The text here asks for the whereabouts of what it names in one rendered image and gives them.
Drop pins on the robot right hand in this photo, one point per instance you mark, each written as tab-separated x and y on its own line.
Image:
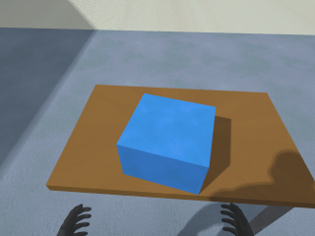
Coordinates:
240	222

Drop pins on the carton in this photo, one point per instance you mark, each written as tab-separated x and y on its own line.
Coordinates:
169	142

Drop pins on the table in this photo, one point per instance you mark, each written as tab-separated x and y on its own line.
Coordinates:
253	160

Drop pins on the robot left hand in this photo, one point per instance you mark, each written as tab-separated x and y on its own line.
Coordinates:
69	225

